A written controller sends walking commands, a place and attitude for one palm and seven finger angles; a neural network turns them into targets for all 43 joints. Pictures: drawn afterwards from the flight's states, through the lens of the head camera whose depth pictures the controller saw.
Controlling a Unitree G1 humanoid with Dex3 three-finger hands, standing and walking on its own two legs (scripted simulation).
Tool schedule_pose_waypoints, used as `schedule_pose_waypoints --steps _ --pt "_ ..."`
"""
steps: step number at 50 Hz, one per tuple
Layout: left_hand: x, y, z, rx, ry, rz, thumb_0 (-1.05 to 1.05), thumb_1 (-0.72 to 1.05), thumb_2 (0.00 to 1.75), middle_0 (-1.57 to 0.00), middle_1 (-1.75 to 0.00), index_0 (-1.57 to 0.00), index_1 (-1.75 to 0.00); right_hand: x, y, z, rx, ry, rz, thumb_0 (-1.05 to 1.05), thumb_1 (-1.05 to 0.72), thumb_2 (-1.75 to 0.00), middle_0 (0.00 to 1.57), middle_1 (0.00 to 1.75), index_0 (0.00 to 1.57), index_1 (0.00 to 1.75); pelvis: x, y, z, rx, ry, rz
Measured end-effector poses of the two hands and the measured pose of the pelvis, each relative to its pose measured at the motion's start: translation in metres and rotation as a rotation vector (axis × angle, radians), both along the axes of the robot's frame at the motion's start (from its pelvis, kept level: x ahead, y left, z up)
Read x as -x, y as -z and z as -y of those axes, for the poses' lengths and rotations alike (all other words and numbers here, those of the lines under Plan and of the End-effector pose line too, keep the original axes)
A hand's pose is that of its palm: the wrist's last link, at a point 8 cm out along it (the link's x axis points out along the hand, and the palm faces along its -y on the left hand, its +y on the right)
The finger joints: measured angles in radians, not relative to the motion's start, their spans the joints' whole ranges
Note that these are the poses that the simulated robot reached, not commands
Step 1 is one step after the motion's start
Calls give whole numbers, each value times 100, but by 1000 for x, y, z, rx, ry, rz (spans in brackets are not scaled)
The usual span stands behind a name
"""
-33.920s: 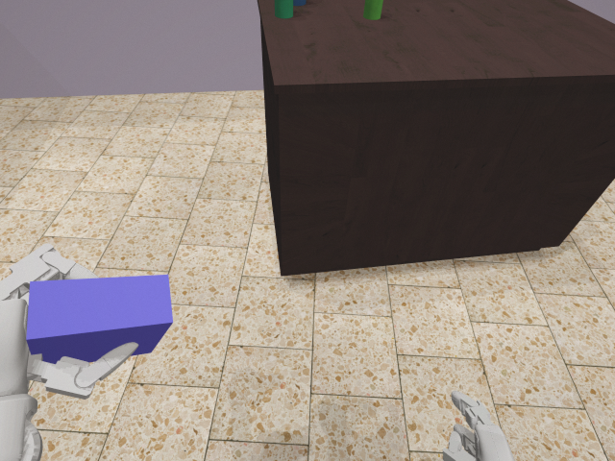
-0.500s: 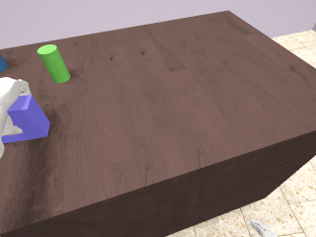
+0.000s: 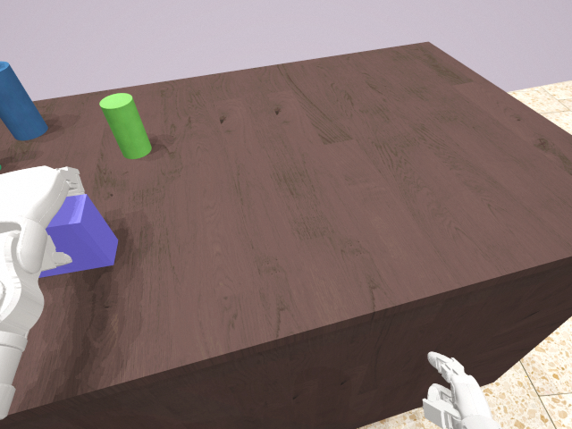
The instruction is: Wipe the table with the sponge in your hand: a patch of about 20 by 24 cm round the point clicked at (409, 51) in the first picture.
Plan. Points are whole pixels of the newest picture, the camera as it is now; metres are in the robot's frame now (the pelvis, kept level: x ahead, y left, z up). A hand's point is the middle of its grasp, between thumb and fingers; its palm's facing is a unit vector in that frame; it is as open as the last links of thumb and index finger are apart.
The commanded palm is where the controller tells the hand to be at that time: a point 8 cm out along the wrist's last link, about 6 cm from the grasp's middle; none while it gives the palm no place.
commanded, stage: wipe back along the first lane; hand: left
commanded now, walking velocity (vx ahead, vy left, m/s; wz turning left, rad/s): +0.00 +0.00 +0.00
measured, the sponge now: (60, 246) +0.30 +0.36 +0.11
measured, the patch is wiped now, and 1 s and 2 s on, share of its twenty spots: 0.95 0.95 0.95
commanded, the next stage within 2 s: lift the sponge slowly off the table in 0.86 s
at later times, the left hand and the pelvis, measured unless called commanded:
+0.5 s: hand (43, 258) +0.25 +0.33 +0.16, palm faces +0.11 -0.02 -0.99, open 9.3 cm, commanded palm +0.20 +0.31 +0.16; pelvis +0.00 +0.00 +0.00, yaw -1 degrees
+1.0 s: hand (35, 289) +0.21 +0.31 +0.15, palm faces +0.16 -0.04 -0.99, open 9.2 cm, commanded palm +0.16 +0.29 +0.17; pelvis +0.00 +0.00 -0.01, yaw -1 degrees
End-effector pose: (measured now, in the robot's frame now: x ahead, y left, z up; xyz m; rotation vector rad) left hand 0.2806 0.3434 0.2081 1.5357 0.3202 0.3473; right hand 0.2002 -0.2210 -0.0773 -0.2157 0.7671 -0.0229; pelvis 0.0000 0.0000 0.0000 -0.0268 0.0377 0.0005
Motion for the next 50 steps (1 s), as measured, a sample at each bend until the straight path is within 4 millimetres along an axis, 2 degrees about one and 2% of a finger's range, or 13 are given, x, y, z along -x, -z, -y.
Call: schedule_pose_waypoints --steps 22,43,50 --pt "51 0 22 7 2 80 0 -41 107 -69 -143 -74 -154 -12 -1 -1 -23 -29 39 1 -91 -90 20 30 20 30 -6 3 4 2 13 3" --pt "92 2 37 23 16 131 1 -39 107 -68 -144 -74 -154 -7 -4 -7 -25 -20 72 1 -91 -90 20 30 19 29 2 6 0 3 22 24" --pt "99 4 39 35 13 147 2 -39 106 -67 -144 -74 -154 -7 -5 -9 -19 -21 72 1 -91 -90 20 30 18 29 3 6 -1 3 23 30"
